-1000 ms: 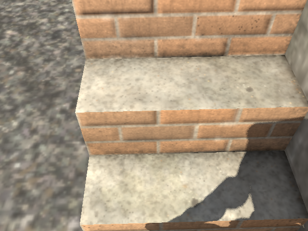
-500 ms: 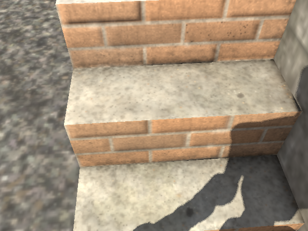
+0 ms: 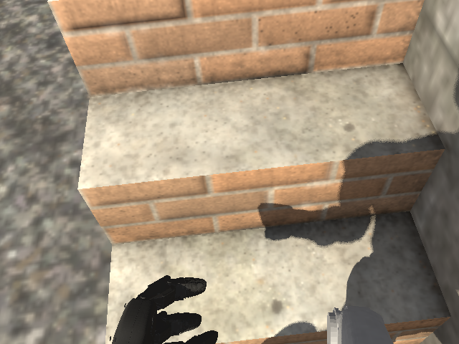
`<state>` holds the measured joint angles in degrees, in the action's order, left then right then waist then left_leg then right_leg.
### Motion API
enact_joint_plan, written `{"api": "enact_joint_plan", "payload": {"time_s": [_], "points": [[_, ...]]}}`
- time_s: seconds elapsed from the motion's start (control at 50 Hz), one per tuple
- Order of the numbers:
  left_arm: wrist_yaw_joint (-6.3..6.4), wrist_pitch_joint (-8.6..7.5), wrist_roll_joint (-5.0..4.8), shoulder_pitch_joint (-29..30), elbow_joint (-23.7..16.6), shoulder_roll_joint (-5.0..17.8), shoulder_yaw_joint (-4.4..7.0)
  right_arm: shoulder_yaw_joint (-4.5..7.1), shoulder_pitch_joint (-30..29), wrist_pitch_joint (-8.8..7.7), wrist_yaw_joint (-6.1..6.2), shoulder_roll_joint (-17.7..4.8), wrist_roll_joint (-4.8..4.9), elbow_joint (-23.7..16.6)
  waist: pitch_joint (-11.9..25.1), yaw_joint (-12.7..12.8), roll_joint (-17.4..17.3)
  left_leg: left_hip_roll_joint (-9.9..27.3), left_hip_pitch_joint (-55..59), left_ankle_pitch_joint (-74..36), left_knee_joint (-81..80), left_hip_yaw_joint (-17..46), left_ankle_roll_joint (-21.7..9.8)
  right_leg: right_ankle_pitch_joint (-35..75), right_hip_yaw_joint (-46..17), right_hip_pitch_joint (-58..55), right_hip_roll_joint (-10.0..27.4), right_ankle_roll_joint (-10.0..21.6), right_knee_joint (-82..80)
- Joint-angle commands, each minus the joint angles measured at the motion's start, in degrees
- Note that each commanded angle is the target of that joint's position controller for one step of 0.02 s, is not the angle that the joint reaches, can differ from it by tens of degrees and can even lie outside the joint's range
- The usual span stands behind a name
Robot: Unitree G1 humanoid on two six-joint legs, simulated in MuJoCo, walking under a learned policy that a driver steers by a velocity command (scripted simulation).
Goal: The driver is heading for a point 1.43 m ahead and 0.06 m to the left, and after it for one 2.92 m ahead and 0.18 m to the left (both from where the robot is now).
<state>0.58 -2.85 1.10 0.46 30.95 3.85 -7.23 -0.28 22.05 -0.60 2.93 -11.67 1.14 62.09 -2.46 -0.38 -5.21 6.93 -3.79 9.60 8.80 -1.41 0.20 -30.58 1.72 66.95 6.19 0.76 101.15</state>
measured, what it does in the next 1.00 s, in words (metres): walks backwards: right foot 0.22 m higher, then left foot 0.22 m lower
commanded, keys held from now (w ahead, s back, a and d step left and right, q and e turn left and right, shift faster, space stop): w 0.10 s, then no key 0.90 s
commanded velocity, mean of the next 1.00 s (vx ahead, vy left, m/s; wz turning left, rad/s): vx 0.16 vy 0.00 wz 0.00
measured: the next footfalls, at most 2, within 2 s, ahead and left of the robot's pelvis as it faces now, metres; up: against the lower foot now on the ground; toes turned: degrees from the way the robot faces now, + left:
right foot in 0.04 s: +0.13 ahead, -0.16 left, +0.22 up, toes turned -5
left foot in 0.54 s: -0.07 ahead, +0.05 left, +0.00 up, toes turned +5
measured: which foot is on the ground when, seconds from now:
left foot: down 0.00-0.08, up 0.10-0.52, down 0.54-1.00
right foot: up 0.00-0.02, down 0.04-0.52, up 0.54-0.84, down 0.86-1.00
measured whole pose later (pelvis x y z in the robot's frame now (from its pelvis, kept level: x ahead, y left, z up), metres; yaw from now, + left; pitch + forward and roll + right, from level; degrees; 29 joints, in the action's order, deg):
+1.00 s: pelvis -0.13 -0.02 -0.02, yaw +1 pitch +0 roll +1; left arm 2.7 0.1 0.9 -10.3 52.8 9.8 1.6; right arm 1.1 13.3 2.3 3.2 -9.0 -0.9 44.2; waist -0.8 -1.4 0.0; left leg -4.2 -13.4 10.9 24.4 -6.1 -5.2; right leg -17.0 -2.9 11.4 3.8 -3.4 28.7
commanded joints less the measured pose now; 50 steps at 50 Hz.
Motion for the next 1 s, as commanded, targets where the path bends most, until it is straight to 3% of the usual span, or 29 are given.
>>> {"api": "enact_joint_plan", "payload": {"time_s": [0.02,0.04,0.06,0.08,0.1,0.12,0.14,0.16,0.2,0.24,0.3,0.42,0.48,0.52,0.54,0.56,0.58,0.6,0.62,0.64,0.66,0.7,0.74,0.78,0.82,0.86,0.9,0.94,1.0], "points": [[1.63,0.48,0.07,-2.9,-4.9,5.1,1.20,4.40,2.3,0.72,1.43,-19.2,2.40,-2.7,14.2,6.4,-3.4,6.6,-7.6,-41.6,-3.0,2.7,-12.1,-17.3,8.9,-37.3,-5.9,0.4,-25.3],[1.54,1.26,-0.67,-11.8,-0.1,9.0,3.53,3.89,5.0,1.49,1.30,-17.2,1.58,-2.3,20.9,8.3,-1.9,6.7,1.0,-53.6,4.7,0.9,-13.1,-11.7,14.6,-42.3,-11.6,1.1,-30.9],[1.23,1.36,-1.23,-17.6,2.8,12.5,5.82,3.10,7.8,1.84,-0.09,-13.2,1.96,-1.6,25.1,9.3,4.4,2.9,-0.6,-58.2,16.1,-2.5,-10.1,-5.7,3.3,-48.9,-9.1,4.4,-35.6],[1.33,2.09,-0.28,-28.4,7.0,17.3,8.28,2.60,6.4,1.77,-1.25,-10.3,1.30,-2.0,29.6,12.9,15.2,-1.0,-8.2,-47.8,33.8,-3.8,-7.6,-19.3,-18.0,-58.3,0.0,9.4,-49.7],[2.61,2.57,0.59,-36.1,11.7,20.0,9.05,2.80,-4.4,1.22,-3.21,-9.1,-0.76,-6.9,30.6,15.6,28.0,-6.7,-20.1,-1.8,55.7,3.2,-6.6,-20.8,-45.1,-63.3,8.9,13.4,-70.0],[2.21,0.67,2.60,-31.7,13.8,19.3,8.18,2.87,-10.2,0.73,-4.35,-6.2,-0.98,-10.9,26.6,10.3,28.8,-14.5,-27.4,7.7,83.0,14.7,-6.5,-12.9,-51.3,-56.2,8.7,12.8,-75.0],[1.02,-0.86,2.71,-20.5,13.0,16.4,7.38,1.80,-9.0,0.81,-3.68,-0.2,0.42,-14.3,23.7,2.8,26.2,-16.9,-39.7,9.6,98.5,18.3,-5.7,-5.9,-42.3,-54.9,9.6,9.8,-68.9],[0.27,-1.29,1.12,-12.8,13.4,11.5,6.32,0.99,-7.8,1.42,-2.59,1.6,-0.63,-17.1,17.3,-1.5,23.2,-16.7,-46.1,13.7,104.6,15.6,-4.8,4.6,-32.3,-49.9,7.3,7.3,-61.7],[0.47,-0.95,0.73,-4.5,15.6,2.3,4.51,1.87,-0.2,2.44,-1.86,-3.5,-2.32,-17.1,7.4,-8.2,9.9,-14.2,-35.8,7.9,101.4,7.5,-1.8,5.7,-16.8,-28.8,3.1,2.9,-53.6],[1.76,-0.64,0.90,-1.3,14.9,2.3,4.09,2.13,-0.6,3.97,-1.48,-6.8,-2.06,-18.4,3.0,-8.6,4.1,-14.4,-33.0,2.9,110.3,7.2,-0.2,0.9,-16.8,-19.0,6.1,4.7,-56.2],[3.36,-0.66,1.80,-2.1,11.4,7.6,4.96,2.49,4.1,5.72,0.48,-8.6,-1.70,-19.9,2.1,-10.3,3.2,-13.6,-28.9,0.0,103.1,7.1,0.5,-1.9,-12.0,-16.7,6.2,4.2,-56.9],[4.08,0.48,1.18,3.8,1.6,10.5,5.88,2.55,9.8,9.80,1.89,-7.0,-2.63,-21.8,1.5,-8.7,12.1,-8.0,-17.4,-5.7,57.0,1.1,-0.4,9.9,-5.9,-18.3,6.4,3.8,-47.5],[5.18,1.05,-2.31,0.7,-1.6,4.6,5.12,0.78,7.0,9.68,0.24,-0.8,-4.61,-18.1,0.1,-1.7,7.8,-5.5,-9.4,-22.5,23.0,-6.6,-4.8,4.1,-7.3,-16.6,6.9,3.0,-36.4],[5.18,1.77,-3.30,-3.8,-2.4,-1.6,4.09,-0.98,5.2,8.31,-0.97,3.5,-4.24,-15.3,1.9,1.9,1.9,-3.7,-13.0,-24.3,9.3,-5.5,-7.4,2.7,1.9,-21.2,-0.4,0.4,-11.2],[4.61,3.00,-3.51,-5.6,-1.4,-5.0,3.54,-2.58,1.9,6.97,-1.36,6.3,-5.29,-15.4,2.6,2.2,-2.7,-4.0,-18.6,-23.6,6.6,-4.8,-7.0,-7.0,3.6,-21.7,-4.2,-1.2,16.1],[3.14,3.62,-3.76,-11.9,0.2,-8.0,4.06,-2.97,-3.8,5.40,-2.21,-1.1,-7.35,-16.2,4.7,10.5,-4.0,1.9,-21.9,-55.8,23.6,8.8,-4.0,-5.9,-5.5,-14.7,-7.1,-4.6,38.3],[2.06,3.23,-3.92,-21.8,2.3,0.3,5.37,0.34,-7.3,4.81,-2.92,-11.3,-4.88,-20.2,7.4,13.7,0.7,7.2,-23.3,-55.4,20.7,12.5,-5.7,3.9,-9.7,-16.6,-7.8,-6.3,28.1],[2.31,2.89,-3.96,-17.6,3.8,2.8,6.58,2.21,-1.5,5.09,-2.43,-16.4,-3.53,-19.7,7.2,7.6,4.0,12.2,-15.0,-40.8,17.7,20.4,-8.8,5.6,-11.7,-8.6,-7.4,-7.2,32.5],[3.15,2.40,-3.51,-11.0,2.8,6.1,6.89,3.51,-3.2,4.08,-1.37,-20.4,-4.52,-21.5,3.5,4.7,7.1,16.5,-8.4,-24.2,12.5,27.5,-14.6,12.5,-17.6,-2.9,-5.3,-7.8,24.5],[5.13,3.59,-3.62,-1.2,2.4,7.4,7.33,2.87,-4.6,4.26,0.25,-17.3,-4.42,-21.2,0.4,-0.7,9.7,16.9,-4.2,-3.5,6.2,35.4,-16.6,15.2,-16.7,3.0,-5.1,-8.7,24.4],[5.71,4.68,-3.69,5.1,-0.2,10.3,8.18,1.63,-6.4,2.95,1.68,-12.6,-5.49,-23.3,-1.3,-2.0,8.4,18.4,-4.9,-6.5,7.0,37.4,-17.8,20.8,-20.6,-2.1,-2.8,-10.3,10.0],[5.27,6.58,-2.00,1.9,4.2,9.1,9.39,-0.85,-4.3,2.54,3.66,-2.5,-5.66,-22.8,2.4,-3.1,3.8,12.1,-0.8,-11.9,9.4,28.8,-16.1,21.3,-19.7,-16.8,-3.6,-12.5,-3.4],[3.48,6.20,-1.12,7.0,4.0,5.7,8.40,-0.66,-5.3,2.83,4.87,-1.1,-2.34,-22.2,0.8,-3.0,2.4,7.3,0.9,-3.8,9.0,20.6,-10.8,18.6,-14.3,-23.2,0.6,-12.7,-33.9],[1.98,5.89,-2.15,5.8,7.6,3.5,7.58,0.33,-4.6,3.68,5.07,-2.3,-1.24,-21.9,2.3,-4.1,-0.2,3.3,-2.5,-4.6,8.1,13.0,-7.1,5.8,-2.6,-38.6,-1.3,-13.1,-54.2],[1.58,4.90,-2.98,-2.6,12.8,4.0,7.78,1.17,-0.3,3.83,4.06,-3.1,-1.75,-20.7,2.0,-4.9,-3.3,2.6,-0.6,-10.7,10.5,12.5,-9.0,2.5,0.5,-44.4,-4.1,-11.6,-66.8],[1.89,3.96,-1.77,-8.5,16.1,7.4,8.50,1.74,1.5,3.16,2.68,-2.8,-0.97,-20.3,2.8,-4.1,-0.4,1.6,1.7,-17.6,13.5,11.6,-7.8,14.3,-3.1,-48.3,-2.7,-8.1,-79.6],[1.87,3.24,-0.14,-13.3,19.1,10.8,9.37,2.54,3.6,2.10,0.56,-1.9,-1.73,-19.9,7.3,-5.2,8.8,-1.8,-0.9,-15.3,11.3,9.2,-6.4,28.8,-6.7,-54.3,-0.8,-4.4,-73.5],[1.84,2.54,-0.16,-11.6,19.5,6.7,8.78,2.22,-5.1,2.17,0.25,0.1,-1.96,-20.0,4.7,-1.1,9.0,-4.1,-2.9,-1.7,10.6,4.8,-5.8,20.2,-7.3,-51.7,-0.2,-2.5,-76.4],[2.28,1.63,0.24,-10.0,20.5,7.6,8.87,2.33,-8.8,2.74,-0.36,-0.1,-2.41,-19.6,0.6,-1.1,10.7,-3.8,-7.0,9.1,7.9,4.9,-5.1,14.4,-7.7,-50.2,-0.1,-3.3,-78.8]]}}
